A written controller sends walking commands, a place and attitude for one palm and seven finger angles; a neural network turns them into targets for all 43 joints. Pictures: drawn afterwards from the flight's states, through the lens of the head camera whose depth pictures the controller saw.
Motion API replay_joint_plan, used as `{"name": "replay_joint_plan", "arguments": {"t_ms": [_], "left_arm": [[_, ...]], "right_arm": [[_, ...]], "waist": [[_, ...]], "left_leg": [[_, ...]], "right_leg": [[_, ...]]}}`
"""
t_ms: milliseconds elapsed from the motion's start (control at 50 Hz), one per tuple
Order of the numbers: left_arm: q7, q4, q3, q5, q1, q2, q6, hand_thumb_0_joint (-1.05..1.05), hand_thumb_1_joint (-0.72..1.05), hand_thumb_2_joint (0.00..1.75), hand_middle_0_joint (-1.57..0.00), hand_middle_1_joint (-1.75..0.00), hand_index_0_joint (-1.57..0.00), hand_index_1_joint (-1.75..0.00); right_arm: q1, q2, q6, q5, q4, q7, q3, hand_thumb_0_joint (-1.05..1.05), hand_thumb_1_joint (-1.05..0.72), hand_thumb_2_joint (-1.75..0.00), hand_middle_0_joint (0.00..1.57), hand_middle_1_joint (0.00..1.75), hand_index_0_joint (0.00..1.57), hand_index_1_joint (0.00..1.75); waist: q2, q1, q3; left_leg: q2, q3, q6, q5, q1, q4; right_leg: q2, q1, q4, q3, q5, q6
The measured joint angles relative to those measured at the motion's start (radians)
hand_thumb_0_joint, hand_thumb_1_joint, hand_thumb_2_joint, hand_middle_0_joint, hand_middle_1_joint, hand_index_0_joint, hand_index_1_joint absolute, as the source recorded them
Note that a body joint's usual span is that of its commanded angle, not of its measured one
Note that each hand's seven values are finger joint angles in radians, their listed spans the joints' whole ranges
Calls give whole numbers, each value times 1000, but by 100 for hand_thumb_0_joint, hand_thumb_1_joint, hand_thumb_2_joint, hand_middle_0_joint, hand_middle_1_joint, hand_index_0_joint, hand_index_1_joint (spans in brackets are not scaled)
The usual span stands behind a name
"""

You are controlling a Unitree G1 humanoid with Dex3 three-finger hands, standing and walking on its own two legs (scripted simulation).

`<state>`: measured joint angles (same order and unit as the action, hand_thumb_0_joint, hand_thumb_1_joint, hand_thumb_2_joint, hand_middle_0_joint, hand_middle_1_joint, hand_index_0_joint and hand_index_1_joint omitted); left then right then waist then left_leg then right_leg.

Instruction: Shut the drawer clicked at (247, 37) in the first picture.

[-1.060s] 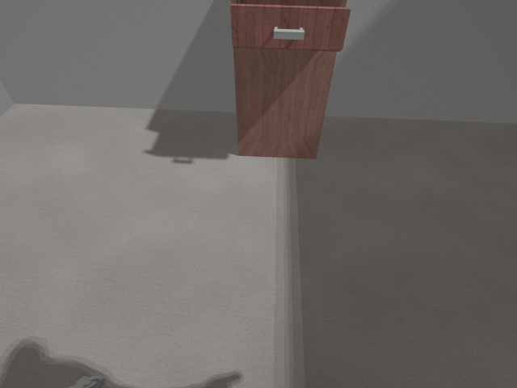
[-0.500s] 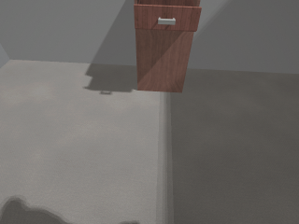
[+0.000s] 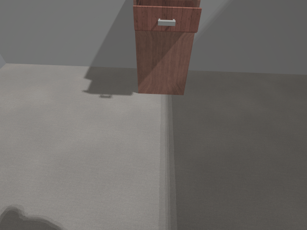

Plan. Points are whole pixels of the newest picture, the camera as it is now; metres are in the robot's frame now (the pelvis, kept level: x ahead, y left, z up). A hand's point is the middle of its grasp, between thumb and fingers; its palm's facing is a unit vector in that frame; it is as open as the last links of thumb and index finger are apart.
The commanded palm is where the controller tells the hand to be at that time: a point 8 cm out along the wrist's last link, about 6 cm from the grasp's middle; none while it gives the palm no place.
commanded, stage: look at it before walking up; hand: left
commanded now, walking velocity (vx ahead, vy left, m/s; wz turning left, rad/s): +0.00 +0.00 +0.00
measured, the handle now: (166, 21) +1.26 -0.01 +0.03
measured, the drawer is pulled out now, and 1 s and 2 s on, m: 0.22 0.22 0.22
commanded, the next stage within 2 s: walk to a spot facing it in 0.48 s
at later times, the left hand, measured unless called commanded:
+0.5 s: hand out of the picture +0.08 +0.25 -0.16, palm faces -0.04 -0.94 -0.33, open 7.4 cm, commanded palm none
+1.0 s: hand out of the picture +0.07 +0.16 -0.18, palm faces -0.08 -0.98 -0.21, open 7.3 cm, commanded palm none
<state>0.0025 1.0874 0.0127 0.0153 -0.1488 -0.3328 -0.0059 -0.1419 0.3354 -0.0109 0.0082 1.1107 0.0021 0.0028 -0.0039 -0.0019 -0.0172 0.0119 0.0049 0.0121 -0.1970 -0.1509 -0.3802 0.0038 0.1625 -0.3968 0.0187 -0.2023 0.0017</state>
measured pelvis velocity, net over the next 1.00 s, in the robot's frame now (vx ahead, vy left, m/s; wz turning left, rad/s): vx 0.08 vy -0.03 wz -0.17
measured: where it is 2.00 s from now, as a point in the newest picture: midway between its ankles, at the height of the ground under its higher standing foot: (170, 208)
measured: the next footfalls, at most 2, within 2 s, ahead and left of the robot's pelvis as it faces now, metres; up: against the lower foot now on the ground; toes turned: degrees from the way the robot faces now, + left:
left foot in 1.34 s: +0.38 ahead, +0.07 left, +0.00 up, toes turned -10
right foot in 1.90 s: +0.46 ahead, -0.26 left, +0.00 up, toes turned -42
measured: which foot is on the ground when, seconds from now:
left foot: down 0.00-0.90, up 0.92-1.00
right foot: down 0.00-1.00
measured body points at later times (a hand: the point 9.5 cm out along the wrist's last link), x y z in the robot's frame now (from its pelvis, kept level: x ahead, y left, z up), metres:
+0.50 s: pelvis +0.01 +0.00 +0.00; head +0.01 +0.00 +0.45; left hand +0.08 +0.30 -0.13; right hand +0.08 -0.30 -0.13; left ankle +0.01 +0.13 -0.74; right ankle +0.01 -0.12 -0.74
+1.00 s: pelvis +0.08 -0.03 -0.02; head +0.08 -0.04 +0.43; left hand +0.08 +0.21 -0.16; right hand +0.04 -0.28 -0.18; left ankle +0.03 +0.10 -0.68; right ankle +0.04 -0.11 -0.74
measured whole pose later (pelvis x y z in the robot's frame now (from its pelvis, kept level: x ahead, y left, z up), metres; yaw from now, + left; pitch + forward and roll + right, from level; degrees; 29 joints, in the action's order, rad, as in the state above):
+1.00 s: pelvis +0.08 -0.03 -0.02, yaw -9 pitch -1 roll +0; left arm 0.01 1.04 -0.03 0.02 -0.40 -0.17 -0.05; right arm -0.29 0.23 0.01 0.02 1.10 0.00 -0.03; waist 0.03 0.04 -0.02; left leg 0.09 0.07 0.02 -0.45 -0.37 -1.08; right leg 0.04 0.21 -0.58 -0.05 -0.36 0.06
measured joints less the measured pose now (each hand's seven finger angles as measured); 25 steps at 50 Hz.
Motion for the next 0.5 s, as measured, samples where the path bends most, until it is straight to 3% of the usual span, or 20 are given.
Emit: {"name": "replay_joint_plan", "arguments": {"t_ms": [500], "left_arm": [[-2,5,0,0,-1,-7,-3,1,91,90,-20,-30,-21,-30]], "right_arm": [[19,2,0,-2,2,-1,0,1,-90,-90,21,29,21,30]], "waist": [[-1,4,-8]], "left_leg": [[1,5,-1,-3,15,16]], "right_leg": [[0,-14,18,5,0,-2]]}}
